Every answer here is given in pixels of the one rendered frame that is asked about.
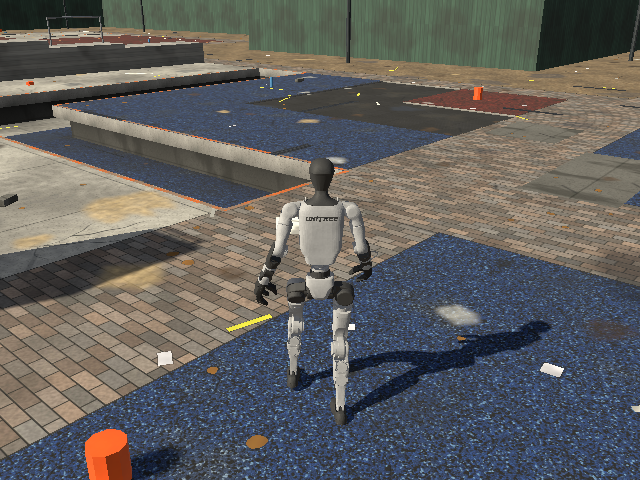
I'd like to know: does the robot right upper arm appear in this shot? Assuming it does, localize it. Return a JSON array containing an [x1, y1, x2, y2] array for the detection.
[[342, 201, 368, 255]]

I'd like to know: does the robot right hand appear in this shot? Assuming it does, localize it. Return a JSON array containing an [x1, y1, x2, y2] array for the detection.
[[349, 265, 372, 282]]

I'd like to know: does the robot left upper arm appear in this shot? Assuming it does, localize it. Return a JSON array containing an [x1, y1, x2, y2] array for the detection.
[[272, 201, 301, 258]]

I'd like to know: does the right robot forearm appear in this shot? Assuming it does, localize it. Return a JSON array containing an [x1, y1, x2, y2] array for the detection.
[[357, 239, 372, 270]]

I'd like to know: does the robot left foot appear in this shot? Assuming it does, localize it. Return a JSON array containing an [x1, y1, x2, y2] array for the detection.
[[287, 366, 300, 388]]

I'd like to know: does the robot right shin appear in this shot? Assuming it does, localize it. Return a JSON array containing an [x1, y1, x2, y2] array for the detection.
[[333, 341, 349, 411]]

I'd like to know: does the robot left hand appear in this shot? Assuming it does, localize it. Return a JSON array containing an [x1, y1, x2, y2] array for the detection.
[[254, 279, 277, 306]]

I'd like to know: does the left robot forearm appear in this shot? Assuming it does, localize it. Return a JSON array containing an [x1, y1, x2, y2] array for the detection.
[[258, 242, 281, 285]]

